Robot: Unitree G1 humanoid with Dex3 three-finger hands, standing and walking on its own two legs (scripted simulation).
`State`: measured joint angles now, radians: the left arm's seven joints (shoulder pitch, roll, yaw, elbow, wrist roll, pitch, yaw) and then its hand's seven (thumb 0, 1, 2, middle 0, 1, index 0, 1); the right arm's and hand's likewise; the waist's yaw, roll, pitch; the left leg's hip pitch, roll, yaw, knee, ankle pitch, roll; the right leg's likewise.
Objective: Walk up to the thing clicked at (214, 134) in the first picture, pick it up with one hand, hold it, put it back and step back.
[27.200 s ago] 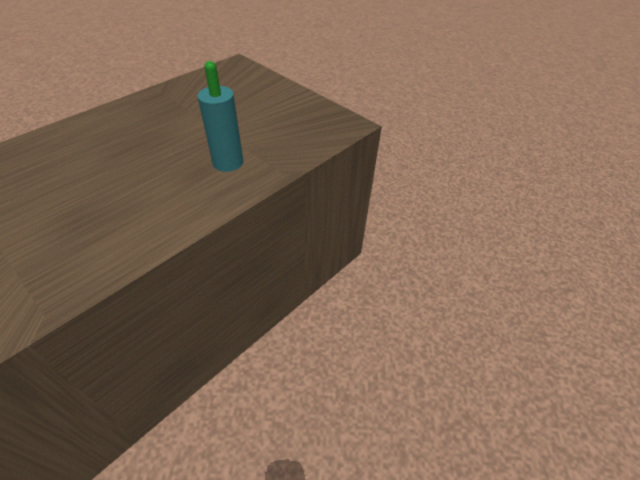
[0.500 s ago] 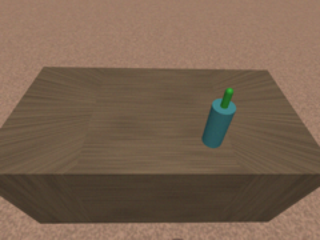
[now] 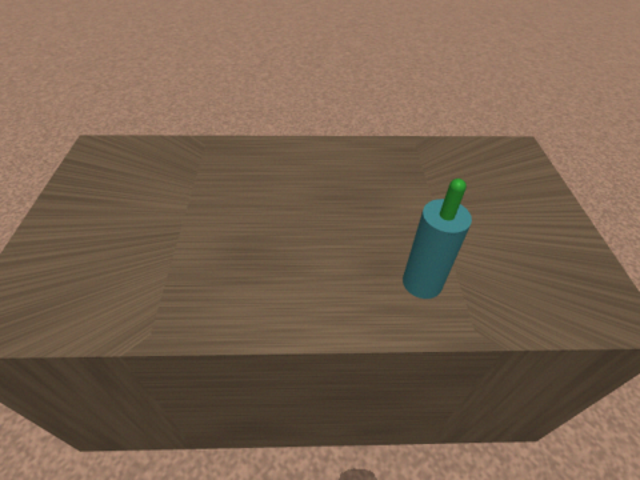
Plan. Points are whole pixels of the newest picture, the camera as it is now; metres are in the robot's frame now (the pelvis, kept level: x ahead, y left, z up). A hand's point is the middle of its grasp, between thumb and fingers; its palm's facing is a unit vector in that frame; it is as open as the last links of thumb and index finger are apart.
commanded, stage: stand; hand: right
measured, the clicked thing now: (438, 238) +0.53 -0.21 -0.05
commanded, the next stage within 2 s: step back in 1.76 s
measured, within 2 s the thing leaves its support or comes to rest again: neither
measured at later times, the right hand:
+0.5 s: hand out of the picture +0.07 -0.25 -0.16, palm faces -0.02 +0.94 -0.34, open 7.4 cm
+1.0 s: hand out of the picture +0.07 -0.25 -0.16, palm faces -0.02 +0.94 -0.34, open 7.4 cm
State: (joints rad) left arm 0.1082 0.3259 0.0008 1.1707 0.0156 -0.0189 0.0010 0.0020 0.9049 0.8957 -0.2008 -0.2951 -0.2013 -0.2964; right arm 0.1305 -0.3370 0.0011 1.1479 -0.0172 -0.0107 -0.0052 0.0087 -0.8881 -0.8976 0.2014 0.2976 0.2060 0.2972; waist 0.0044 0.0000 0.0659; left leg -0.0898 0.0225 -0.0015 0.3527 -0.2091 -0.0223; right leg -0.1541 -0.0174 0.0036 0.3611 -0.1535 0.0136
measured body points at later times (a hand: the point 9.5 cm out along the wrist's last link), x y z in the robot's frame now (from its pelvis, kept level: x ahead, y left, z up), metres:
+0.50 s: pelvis +0.01 +0.00 +0.00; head +0.02 +0.00 +0.45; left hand +0.08 +0.30 -0.13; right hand +0.08 -0.30 -0.14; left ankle -0.01 +0.13 -0.75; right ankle +0.03 -0.13 -0.75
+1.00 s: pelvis +0.01 +0.00 +0.00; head +0.02 +0.00 +0.45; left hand +0.07 +0.30 -0.13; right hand +0.07 -0.30 -0.14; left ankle -0.01 +0.13 -0.75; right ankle +0.03 -0.13 -0.75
